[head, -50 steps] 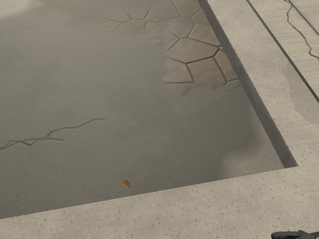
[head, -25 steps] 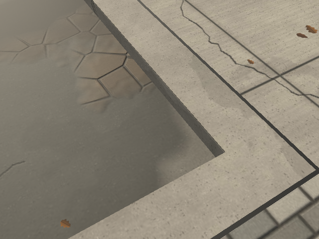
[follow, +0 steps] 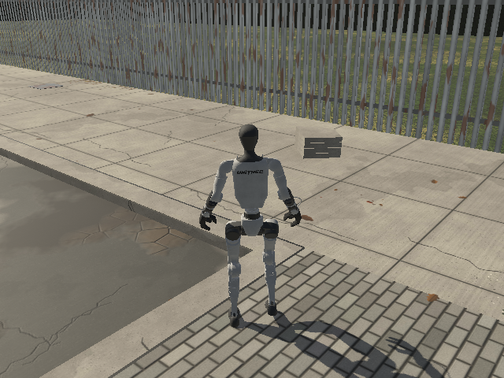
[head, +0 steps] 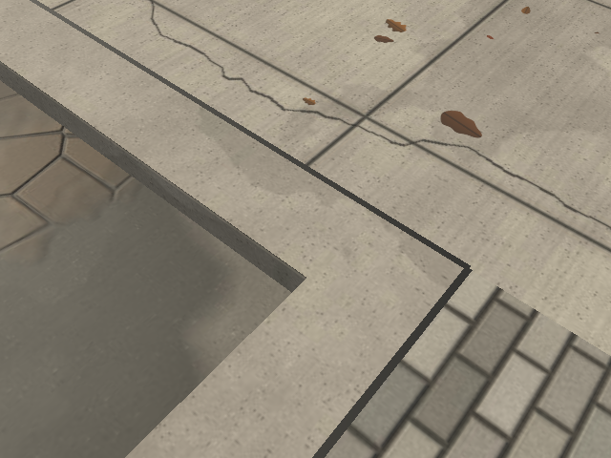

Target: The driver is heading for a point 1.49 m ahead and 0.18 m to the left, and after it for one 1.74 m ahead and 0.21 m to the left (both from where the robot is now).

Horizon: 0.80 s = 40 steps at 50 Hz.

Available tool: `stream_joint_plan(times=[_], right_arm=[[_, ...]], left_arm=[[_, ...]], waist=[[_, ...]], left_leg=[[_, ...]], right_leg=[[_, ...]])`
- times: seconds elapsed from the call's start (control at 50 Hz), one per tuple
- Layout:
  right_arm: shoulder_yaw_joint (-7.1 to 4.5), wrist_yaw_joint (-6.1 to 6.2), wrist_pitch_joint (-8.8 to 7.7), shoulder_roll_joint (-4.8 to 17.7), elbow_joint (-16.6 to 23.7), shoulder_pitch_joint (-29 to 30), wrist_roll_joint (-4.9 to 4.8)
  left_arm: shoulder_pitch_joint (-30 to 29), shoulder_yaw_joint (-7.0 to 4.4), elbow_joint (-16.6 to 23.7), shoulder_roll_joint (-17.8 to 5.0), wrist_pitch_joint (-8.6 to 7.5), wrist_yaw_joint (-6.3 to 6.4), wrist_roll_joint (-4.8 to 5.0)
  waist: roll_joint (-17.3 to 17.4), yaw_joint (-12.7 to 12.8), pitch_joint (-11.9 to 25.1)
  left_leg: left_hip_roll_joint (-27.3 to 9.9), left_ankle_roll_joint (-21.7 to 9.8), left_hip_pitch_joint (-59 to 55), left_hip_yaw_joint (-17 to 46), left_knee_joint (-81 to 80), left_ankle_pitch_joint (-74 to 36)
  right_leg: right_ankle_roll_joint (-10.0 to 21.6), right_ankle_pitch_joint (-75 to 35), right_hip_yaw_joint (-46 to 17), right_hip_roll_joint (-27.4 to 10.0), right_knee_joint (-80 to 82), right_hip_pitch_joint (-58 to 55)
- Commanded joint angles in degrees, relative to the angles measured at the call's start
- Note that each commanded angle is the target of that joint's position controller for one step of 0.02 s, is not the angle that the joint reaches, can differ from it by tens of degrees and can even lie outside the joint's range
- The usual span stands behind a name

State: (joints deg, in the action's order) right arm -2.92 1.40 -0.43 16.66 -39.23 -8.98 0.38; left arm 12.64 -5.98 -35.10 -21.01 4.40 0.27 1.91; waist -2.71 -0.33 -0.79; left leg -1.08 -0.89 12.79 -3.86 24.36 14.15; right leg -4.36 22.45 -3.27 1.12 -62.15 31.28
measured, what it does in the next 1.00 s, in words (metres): walks ahead: right foot, then left foot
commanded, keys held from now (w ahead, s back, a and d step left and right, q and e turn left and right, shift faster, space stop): w+e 0.12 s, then w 0.78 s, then w+q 0.10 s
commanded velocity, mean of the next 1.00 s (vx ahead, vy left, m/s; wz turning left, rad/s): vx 0.43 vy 0.00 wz -0.20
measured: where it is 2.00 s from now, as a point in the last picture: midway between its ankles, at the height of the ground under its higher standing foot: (331, 273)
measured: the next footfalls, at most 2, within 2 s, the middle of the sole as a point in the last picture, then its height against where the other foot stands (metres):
right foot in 0.26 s outside the picture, level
left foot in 0.78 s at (305, 457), level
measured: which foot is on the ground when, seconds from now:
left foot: down 0.00-0.26, up 0.28-0.76, down 0.78-1.00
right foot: up 0.00-0.24, down 0.26-0.80, up 0.82-1.00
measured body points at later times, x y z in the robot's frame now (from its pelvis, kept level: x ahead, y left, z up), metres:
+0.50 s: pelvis +0.12 -0.09 +0.01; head +0.13 -0.11 +0.46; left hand +0.23 +0.18 -0.09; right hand +0.22 -0.38 -0.11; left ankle +0.23 +0.06 -0.67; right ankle +0.05 -0.16 -0.74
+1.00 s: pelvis +0.40 -0.07 +0.00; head +0.43 -0.07 +0.45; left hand +0.58 +0.17 -0.11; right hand +0.42 -0.36 -0.12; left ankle +0.44 +0.00 -0.74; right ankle +0.41 -0.25 -0.66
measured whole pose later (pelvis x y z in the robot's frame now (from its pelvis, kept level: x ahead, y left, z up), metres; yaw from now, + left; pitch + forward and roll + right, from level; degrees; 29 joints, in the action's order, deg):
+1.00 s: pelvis +0.40 -0.07 +0.00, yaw -9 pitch +0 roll +1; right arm -3.0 -2.1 -4.8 15.2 -48.2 -16.2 -0.1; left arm 12.5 -3.1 -42.0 -17.3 -3.6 0.8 0.6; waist -2.4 -2.3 -2.7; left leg 4.4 -4.8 12.3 -2.3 19.8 8.2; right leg 0.3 15.2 -2.9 -6.4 -60.8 33.5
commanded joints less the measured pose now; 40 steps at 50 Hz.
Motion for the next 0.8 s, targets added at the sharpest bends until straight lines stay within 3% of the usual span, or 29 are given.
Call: stream_joint_plan(times=[0.02, 0.1, 0.18, 0.22, 0.24, 0.26, 0.28, 0.3, 0.32, 0.34, 0.36, 0.38, 0.44, 0.48, 0.54, 0.6, 0.68, 0.72, 0.74, 0.76, 0.78, 0.8], right_arm=[[-2.75, 0.74, -0.69, 9.57, 2.40, -1.83, 0.34], [-3.87, -0.31, -1.57, 11.73, 1.52, -2.10, -0.31], [-4.33, -2.14, -2.40, 12.41, -0.30, -2.37, -1.66], [-4.17, -2.84, -2.37, 12.08, -1.28, -0.97, -2.86], [-3.65, -3.01, -2.48, 10.51, -1.84, -1.17, -2.90], [-2.37, -3.13, -2.83, 7.32, -2.24, -1.17, -2.00], [-0.49, -3.25, -3.46, 2.29, 0.67, 1.11, 0.38], [-1.17, -2.96, -4.42, 5.11, 2.18, 2.28, -1.01], [-2.27, -3.23, -4.96, 9.14, 2.06, 3.33, -2.64], [-2.45, -3.54, -5.27, 9.44, 1.71, 3.45, -3.19], [-2.37, -3.46, -5.42, 8.68, 0.68, 2.96, -2.33], [-2.51, -3.50, -5.35, 8.54, 0.16, 2.46, -1.52], [-2.12, -3.66, -4.58, 6.38, -1.40, 0.94, -1.14], [-1.65, -3.39, -4.24, 5.14, -1.15, 2.80, -0.90], [-0.81, -3.65, -4.40, 3.32, -0.09, 7.44, -1.14], [-0.28, -4.49, -4.76, 2.56, 1.40, 12.44, -1.54], [-0.45, -5.72, -5.29, 3.49, 2.74, 14.63, -1.64], [-1.00, -5.69, -5.34, 4.76, 2.25, 12.12, -1.45], [-1.72, -5.26, -5.23, 6.17, 1.39, 8.47, -1.28], [-2.96, -4.61, -5.06, 8.33, -0.96, 0.26, -1.14], [-3.80, -3.95, -4.81, 11.08, -3.02, -9.76, -0.78], [-4.93, -3.95, -4.68, 15.93, -4.40, -15.50, -0.14]], left_arm=[[-5.60, -0.54, 6.66, -3.07, -1.13, -0.39, -0.14], [-7.57, 0.46, 7.66, -0.82, -2.58, -1.40, -0.68], [-6.45, 0.72, 7.03, -0.48, -3.28, -1.70, -0.54], [-2.01, 0.57, 5.11, -0.22, -3.58, -1.71, -0.69], [2.25, -0.04, 3.19, -1.16, -3.61, -1.44, -0.84], [9.20, -1.41, 1.30, -3.82, -3.62, -0.91, -0.60], [16.00, -2.62, 0.61, -10.38, -3.88, 0.00, -1.44], [15.24, -2.77, 1.54, -12.57, -5.02, -0.43, -0.97], [13.14, -1.38, 1.72, -8.19, -6.24, -0.94, -0.86], [11.09, -0.44, 1.46, -5.67, -6.92, -1.15, -1.15], [8.39, 0.18, 1.46, -4.01, -7.11, -1.15, -1.16], [6.13, 0.73, 1.48, -2.91, -7.21, -1.02, -1.26], [4.86, 0.81, 1.08, -3.16, -7.95, -0.32, -1.90], [5.66, 0.79, -0.22, -3.26, -8.32, 0.01, -1.74], [7.63, 0.60, -2.33, -3.89, -8.52, 0.36, -1.53], [10.61, 0.24, -4.72, -4.59, -8.53, 0.51, -1.06], [12.15, -0.28, -7.33, -5.15, -7.96, 0.71, -0.45], [11.82, -0.57, -7.97, -5.94, -7.42, 0.95, -0.55], [11.28, -0.72, -8.07, -6.63, -7.10, 1.13, -0.73], [10.42, -0.37, -8.09, -6.20, -6.61, 1.28, -0.93], [11.18, 0.56, -7.43, -4.51, -6.43, 1.57, -1.71], [19.04, 2.70, -6.45, 3.08, -7.34, 0.81, -1.65]], waist=[[11.60, -3.43, 0.47], [10.88, -4.04, 0.82], [10.60, -3.04, -0.25], [9.30, 0.34, 0.16], [7.87, 2.32, 1.40], [4.28, 5.74, 4.62], [-11.97, 7.50, 8.25], [-14.21, 7.40, 8.70], [-8.69, 7.48, 5.62], [-7.65, 5.94, 2.43], [-4.53, 4.50, 0.56], [-4.45, 3.06, -1.02], [-2.37, 1.13, -1.11], [-1.06, 1.20, -1.83], [-1.76, 2.68, -3.13], [-1.35, 4.34, -5.29], [-1.54, 3.70, -6.19], [-2.84, 1.97, -3.73], [-4.14, -0.06, -0.53], [-3.66, -4.48, 4.97], [-0.96, -8.38, 13.05], [14.81, -4.93, 22.61]], left_leg=[[-14.98, -10.24, -9.19, 11.57, -13.06, 3.43], [-16.16, -9.93, -9.47, 7.32, -13.74, 3.01], [-16.18, -9.84, -5.71, 4.71, -12.97, 2.78], [-15.78, -8.78, -2.54, 2.99, -9.65, 3.00], [-14.50, -7.61, 1.22, 1.07, -5.32, 0.84], [-11.57, -4.93, 6.00, -2.95, 5.05, -3.38], [-4.55, 0.81, 21.28, -8.13, 27.73, 10.22], [0.38, 2.04, 34.67, 0.51, 41.05, 20.45], [-3.12, 0.84, 38.18, 4.71, 45.83, 17.70], [-5.05, -0.62, 37.91, 5.09, 44.96, 12.57], [-6.31, -0.97, 36.35, 5.40, 42.31, 7.87], [-7.02, -0.66, 34.13, 5.69, 39.21, 4.20], [-6.43, 1.14, 31.10, 4.98, 34.72, -4.76], [-5.81, 2.39, 31.02, 5.00, 28.45, -9.88], [-4.12, 2.79, 27.73, 4.09, 17.76, -17.82], [-2.92, 1.95, 25.78, 3.55, 10.54, -21.36], [-2.19, -0.92, 25.75, 4.20, 5.37, -17.27], [-0.33, -2.57, 20.99, 2.67, 4.55, -12.63], [1.63, -3.75, 15.08, 0.95, 4.86, -10.39], [3.44, -5.60, 3.53, -0.71, 4.06, -11.04], [-2.96, -8.60, -15.28, 6.06, 7.40, -12.76], [-18.51, -18.62, -37.76, 35.55, 3.45, 2.30]], right_leg=[[-0.86, -3.88, 1.30, -3.97, 2.50, 9.80], [0.86, -4.49, 3.44, -5.44, 13.10, 4.54], [3.82, -2.85, 5.98, -4.28, 22.66, -5.03], [5.92, -7.38, 7.97, -2.58, 31.16, -14.14], [7.02, -8.48, 8.96, -0.72, 33.53, -22.30], [8.54, -9.12, 5.59, -1.56, 34.97, -32.94], [13.93, -9.47, -16.49, -15.78, 40.84, -44.92], [22.93, 0.31, -34.97, -23.16, 47.48, -45.40], [22.69, 3.11, -31.25, -22.60, 48.37, -43.11], [20.78, 3.05, -25.45, -20.34, 48.41, -39.11], [19.14, 0.93, -21.13, -17.90, 49.34, -35.46], [18.14, -4.65, -17.77, -16.50, 50.64, -32.31], [17.55, -16.73, -11.03, -14.40, 53.60, -29.36], [17.05, -20.95, -7.39, -13.40, 54.49, -28.86], [15.62, -22.81, -3.01, -11.85, 55.24, -27.42], [15.45, -21.04, -1.97, -12.86, 55.86, -28.23], [14.51, -25.88, -2.19, -15.90, 52.74, -34.78], [13.41, -38.20, -1.74, -16.10, 48.13, -37.57], [12.72, -49.29, -1.15, -15.37, 42.98, -38.22], [11.21, -57.12, 0.94, -12.84, 32.69, -36.08], [9.39, -46.84, 1.82, -10.59, 17.61, -24.78], [4.65, -10.08, 2.11, 0.41, -7.05, -0.12]])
